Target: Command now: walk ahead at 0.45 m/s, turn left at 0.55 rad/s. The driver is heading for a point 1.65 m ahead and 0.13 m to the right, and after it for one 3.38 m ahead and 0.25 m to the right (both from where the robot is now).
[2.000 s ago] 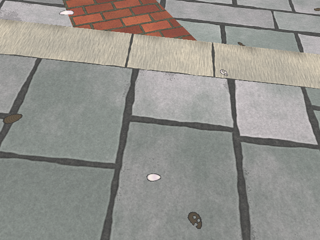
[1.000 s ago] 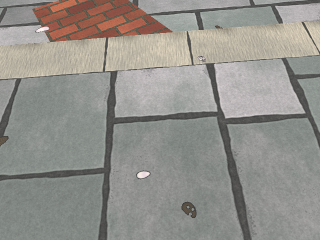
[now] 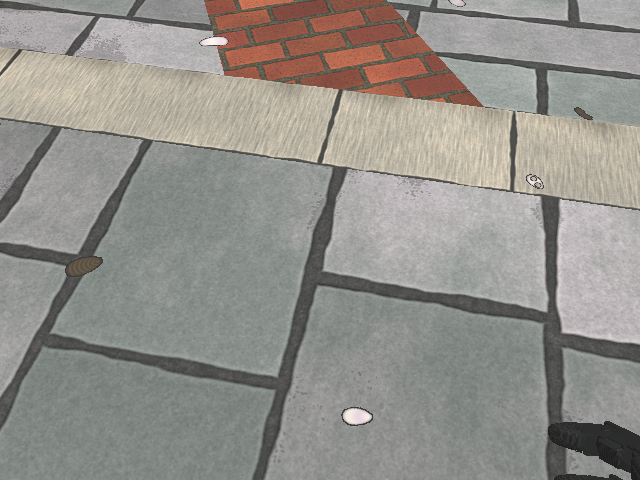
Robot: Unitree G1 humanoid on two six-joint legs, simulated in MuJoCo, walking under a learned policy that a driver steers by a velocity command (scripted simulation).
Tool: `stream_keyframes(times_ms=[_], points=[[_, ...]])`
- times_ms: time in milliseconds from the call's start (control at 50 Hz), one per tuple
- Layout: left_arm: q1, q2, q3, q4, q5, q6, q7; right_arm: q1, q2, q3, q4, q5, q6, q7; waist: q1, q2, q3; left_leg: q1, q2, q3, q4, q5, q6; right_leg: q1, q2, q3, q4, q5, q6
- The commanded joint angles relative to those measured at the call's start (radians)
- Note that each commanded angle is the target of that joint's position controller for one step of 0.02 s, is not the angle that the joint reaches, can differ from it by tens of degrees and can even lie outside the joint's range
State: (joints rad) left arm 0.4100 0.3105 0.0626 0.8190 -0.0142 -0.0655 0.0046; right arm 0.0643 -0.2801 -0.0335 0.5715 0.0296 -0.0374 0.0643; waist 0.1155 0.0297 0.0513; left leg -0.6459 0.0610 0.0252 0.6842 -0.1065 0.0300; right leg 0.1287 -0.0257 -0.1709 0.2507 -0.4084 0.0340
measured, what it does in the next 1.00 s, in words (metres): walks ahead: left foot, then right foot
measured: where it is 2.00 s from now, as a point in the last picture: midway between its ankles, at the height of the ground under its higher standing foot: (421, 213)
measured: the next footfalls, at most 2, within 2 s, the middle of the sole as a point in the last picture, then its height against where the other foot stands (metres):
left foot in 0.06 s outside the picture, level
right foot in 0.62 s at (395, 425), level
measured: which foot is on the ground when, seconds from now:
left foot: up 0.00-0.04, down 0.06-0.64, up 0.66-1.00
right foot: down 0.00-0.06, up 0.08-0.60, down 0.62-1.00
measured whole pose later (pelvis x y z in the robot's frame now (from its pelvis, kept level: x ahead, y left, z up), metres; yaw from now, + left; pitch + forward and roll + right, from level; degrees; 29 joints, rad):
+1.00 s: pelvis +0.59 +0.05 +0.01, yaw -10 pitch +2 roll -1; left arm 0.34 0.31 0.06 0.71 -0.03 -0.04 0.01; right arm 0.07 -0.30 -0.01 0.64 0.00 -0.10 0.01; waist 0.08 0.04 0.03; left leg -0.59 0.04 -0.12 0.55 0.02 -0.07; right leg -0.13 0.11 0.18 0.41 -0.30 -0.06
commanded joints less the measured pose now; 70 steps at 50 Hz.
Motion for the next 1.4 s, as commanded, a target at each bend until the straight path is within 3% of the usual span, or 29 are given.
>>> stream_keyframes(times_ms=[20,40,60,80,100,120,160,200,240,380,500,580,620,640,660,680,700,740,840,900,960,1020,1060,1080,1100,1120,1160,1220,1400], points=[[-0.045,0.219,0.052,-0.052,-0.011,-0.001,0.009,0.029,-0.126,-0.050,-0.079,-0.004,-0.009,0.003,-0.127,-0.147,-0.053,0.242,-0.106,0.090,-0.048,-0.044,0.073,-0.082,-0.230,0.018,0.170,1.037,-0.134],[-0.052,0.215,0.049,-0.058,-0.011,0.003,0.014,0.189,-0.172,-0.080,-0.038,-0.001,-0.001,-0.007,-0.220,-0.128,-0.142,0.472,-0.145,0.094,-0.082,-0.011,0.112,-0.159,-0.206,-0.012,0.370,1.089,-0.107],[-0.046,0.186,0.036,-0.079,0.003,-0.004,0.019,0.361,-0.226,-0.109,-0.001,0.004,0.015,-0.028,-0.302,-0.070,-0.218,0.764,-0.094,-0.029,-0.080,-0.021,0.150,-0.388,-0.173,-0.007,0.647,0.861,-0.068],[0.078,0.022,-0.014,-0.140,0.042,-0.022,0.003,0.332,-0.349,-0.121,-0.009,0.005,0.011,-0.039,-0.156,0.242,-0.343,1.081,0.207,-0.623,-0.174,-0.220,0.328,-0.794,0.012,0.061,1.046,-0.147,-0.010],[-0.025,0.114,-0.004,-0.153,0.010,-0.056,-0.009,0.369,-0.269,-0.099,-0.041,-0.001,-0.003,-0.035,-0.244,0.134,-0.492,1.096,0.277,-0.918,-0.372,-0.459,0.373,-0.878,0.041,0.291,1.166,-0.170,-0.020],[-0.147,0.168,0.014,-0.191,-0.032,-0.068,-0.011,0.327,-0.219,-0.083,-0.019,-0.013,-0.017,-0.030,-0.247,0.079,-0.301,0.970,0.247,-0.781,-0.419,-0.423,0.309,-0.960,0.000,0.285,1.157,-0.058,-0.033],[-0.162,0.143,0.005,-0.189,0.000,-0.078,0.003,0.199,-0.176,-0.068,-0.026,-0.017,-0.029,-0.031,-0.151,-0.019,-0.130,0.662,0.166,-0.557,-0.421,-0.172,0.266,-0.872,-0.073,0.271,0.999,0.086,-0.037],[-0.109,0.143,0.010,-0.166,0.016,-0.054,0.002,0.134,-0.146,-0.058,-0.038,-0.038,-0.035,-0.036,-0.085,0.023,-0.107,0.504,0.116,-0.447,-0.455,-0.013,0.259,-0.757,-0.107,0.276,0.931,0.139,-0.026],[-0.082,0.114,0.003,-0.140,0.025,-0.032,0.001,0.139,-0.127,-0.050,-0.008,-0.029,-0.047,-0.040,-0.074,0.017,-0.097,0.434,0.105,-0.353,-0.477,0.117,0.264,-0.726,-0.112,0.244,0.871,0.172,0.003],[-0.308,0.050,-0.022,-0.178,0.008,-0.033,-0.016,0.234,-0.156,-0.042,0.090,-0.029,-0.058,-0.057,-0.177,0.023,-0.010,0.450,0.056,-0.142,-0.525,0.129,0.171,-0.747,-0.087,0.194,0.462,0.598,-0.002],[-0.443,0.041,-0.028,-0.239,-0.009,-0.042,-0.061,0.316,-0.179,-0.049,0.165,-0.028,-0.041,-0.060,-0.229,-0.001,0.043,0.711,0.156,-0.119,-0.480,0.213,0.164,-0.875,-0.040,0.201,0.312,0.496,-0.062],[-0.364,0.072,-0.012,-0.248,0.000,-0.039,-0.078,0.293,-0.205,-0.055,0.167,-0.029,-0.014,-0.077,-0.161,0.049,-0.059,0.800,0.158,-0.062,-0.284,0.769,0.123,-0.715,0.053,0.113,0.299,0.294,-0.126],[-0.096,0.163,0.035,-0.201,-0.001,-0.032,-0.061,0.260,-0.209,-0.050,0.144,-0.035,-0.003,-0.092,-0.009,0.038,-0.225,0.629,0.108,0.001,0.089,0.867,0.068,-0.292,0.060,0.154,0.263,0.374,-0.202],[0.029,0.283,0.068,-0.194,0.010,-0.025,-0.049,0.348,-0.128,-0.021,0.099,-0.048,-0.028,-0.086,-0.017,-0.157,-0.385,0.200,-0.019,0.039,0.506,0.419,-0.014,0.158,-0.207,0.599,0.289,0.351,-0.379],[0.055,0.219,0.054,-0.184,-0.009,-0.022,-0.044,0.356,-0.098,-0.002,0.110,-0.060,-0.058,-0.069,-0.017,-0.244,-0.492,-0.017,-0.161,-0.094,0.695,-0.421,-0.043,0.326,-0.322,0.970,0.136,0.298,-0.463],[0.035,0.159,0.035,-0.186,-0.008,-0.014,-0.036,0.264,-0.174,-0.021,0.080,-0.017,-0.082,-0.051,0.011,-0.168,-0.387,-0.130,-0.089,-0.175,0.739,-0.383,-0.029,0.280,-0.286,0.866,0.105,0.191,-0.404],[-0.025,0.144,0.031,-0.200,-0.004,-0.009,-0.031,0.185,-0.170,-0.015,0.049,-0.001,-0.096,-0.044,-0.003,-0.090,-0.262,-0.155,-0.042,-0.157,0.682,-0.317,-0.019,0.136,-0.252,0.743,0.084,0.202,-0.368],[-0.125,0.115,0.020,-0.223,0.007,-0.005,-0.026,0.152,-0.163,-0.022,0.036,-0.038,-0.097,-0.052,-0.083,-0.009,-0.106,-0.075,0.015,-0.129,0.501,-0.241,-0.029,-0.142,-0.179,0.601,0.024,0.381,-0.335],[-0.170,0.147,0.031,-0.215,0.003,-0.005,-0.006,0.158,-0.104,-0.003,0.033,-0.053,-0.063,-0.065,-0.132,-0.080,-0.047,0.054,0.011,-0.071,0.242,-0.120,-0.112,-0.417,-0.092,0.450,-0.037,0.532,-0.333],[-0.123,0.162,0.038,-0.189,-0.008,0.006,0.006,0.027,-0.075,0.010,0.010,-0.048,-0.069,-0.060,-0.075,-0.097,-0.049,0.162,-0.040,-0.059,-0.010,0.132,-0.120,-0.470,-0.033,0.402,-0.010,0.429,-0.270],[-0.067,0.166,0.042,-0.164,-0.018,0.017,0.010,-0.031,-0.103,-0.003,-0.004,-0.027,-0.079,-0.052,-0.053,-0.117,-0.063,0.210,-0.065,-0.096,-0.130,0.185,-0.110,-0.405,-0.061,0.483,0.038,0.316,-0.239],[-0.072,0.155,0.043,-0.161,-0.014,0.025,0.012,0.001,-0.146,-0.029,0.002,-0.020,-0.087,-0.050,-0.088,-0.149,-0.070,0.259,-0.056,-0.124,-0.179,0.083,-0.066,-0.320,-0.102,0.579,0.132,0.270,-0.205],[-0.078,0.104,0.028,-0.169,-0.006,0.027,0.008,0.136,-0.177,-0.053,0.028,-0.028,-0.094,-0.059,-0.163,-0.140,-0.132,0.470,-0.022,-0.122,-0.226,0.035,-0.008,-0.353,-0.043,0.553,0.291,0.284,-0.156],[-0.058,0.032,0.003,-0.186,0.010,0.023,0.002,0.270,-0.230,-0.068,0.034,-0.043,-0.094,-0.067,-0.211,-0.012,-0.266,0.702,0.152,-0.289,-0.228,-0.054,0.053,-0.455,0.026,0.465,0.571,0.130,-0.119],[0.073,-0.013,-0.014,-0.221,-0.019,0.012,0.000,0.334,-0.309,-0.089,0.069,-0.053,-0.078,-0.061,-0.147,0.326,-0.359,0.956,0.358,-0.767,-0.340,-0.302,0.214,-0.791,0.137,0.335,0.889,-0.205,-0.064],[0.060,0.093,0.005,-0.193,-0.032,0.014,0.005,0.315,-0.220,-0.075,0.057,-0.034,-0.074,-0.055,-0.172,0.217,-0.292,0.912,0.362,-0.847,-0.389,-0.516,0.208,-0.908,0.056,0.357,1.025,-0.151,-0.047],[-0.098,0.137,0.023,-0.211,-0.012,0.025,0.008,0.235,-0.143,-0.051,0.050,-0.038,-0.066,-0.060,-0.187,0.053,-0.117,0.705,0.271,-0.534,-0.400,-0.316,0.142,-0.900,-0.007,0.313,1.041,0.017,-0.034],[-0.127,0.092,0.025,-0.227,-0.015,0.034,-0.005,0.194,-0.098,-0.040,0.075,-0.046,-0.069,-0.065,-0.149,0.100,-0.048,0.559,0.185,-0.298,-0.463,-0.076,0.129,-0.821,-0.064,0.291,0.949,0.108,-0.029],[-0.316,-0.003,-0.015,-0.260,0.000,0.012,-0.034,0.240,-0.162,-0.056,0.181,-0.016,-0.064,-0.057,-0.176,0.033,-0.003,0.565,0.161,-0.062,-0.526,0.182,0.163,-0.777,-0.055,0.213,0.481,0.376,-0.029]])
Velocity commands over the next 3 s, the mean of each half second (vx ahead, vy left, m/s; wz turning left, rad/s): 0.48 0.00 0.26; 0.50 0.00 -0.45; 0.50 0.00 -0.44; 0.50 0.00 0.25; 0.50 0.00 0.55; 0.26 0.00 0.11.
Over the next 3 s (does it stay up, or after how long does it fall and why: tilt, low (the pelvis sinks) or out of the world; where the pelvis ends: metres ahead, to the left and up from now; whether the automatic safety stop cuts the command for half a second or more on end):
stays up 1.55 -0.09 -0.01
